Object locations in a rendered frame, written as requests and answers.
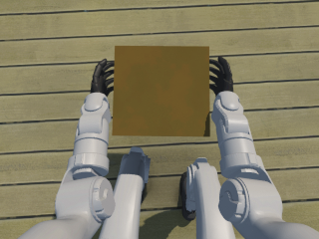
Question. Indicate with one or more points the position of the robot right forearm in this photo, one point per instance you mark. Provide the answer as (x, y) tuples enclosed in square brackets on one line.
[(235, 142)]

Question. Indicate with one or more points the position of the carton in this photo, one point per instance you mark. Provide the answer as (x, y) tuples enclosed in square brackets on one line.
[(161, 91)]

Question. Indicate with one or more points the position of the robot right thigh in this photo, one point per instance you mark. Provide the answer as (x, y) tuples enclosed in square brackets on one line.
[(203, 183)]

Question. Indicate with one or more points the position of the robot left forearm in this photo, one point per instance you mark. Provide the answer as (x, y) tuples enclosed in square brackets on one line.
[(90, 153)]

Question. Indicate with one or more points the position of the robot right upper arm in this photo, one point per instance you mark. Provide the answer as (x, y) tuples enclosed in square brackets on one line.
[(254, 208)]

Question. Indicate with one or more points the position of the robot left shin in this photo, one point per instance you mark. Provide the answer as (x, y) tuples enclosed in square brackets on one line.
[(133, 149)]

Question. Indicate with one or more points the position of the robot right hand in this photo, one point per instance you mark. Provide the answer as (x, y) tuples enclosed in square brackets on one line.
[(223, 81)]

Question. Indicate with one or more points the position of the robot left upper arm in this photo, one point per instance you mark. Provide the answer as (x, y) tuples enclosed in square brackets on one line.
[(81, 207)]

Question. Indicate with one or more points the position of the robot left hand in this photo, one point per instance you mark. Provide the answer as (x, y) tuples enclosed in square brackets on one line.
[(99, 83)]

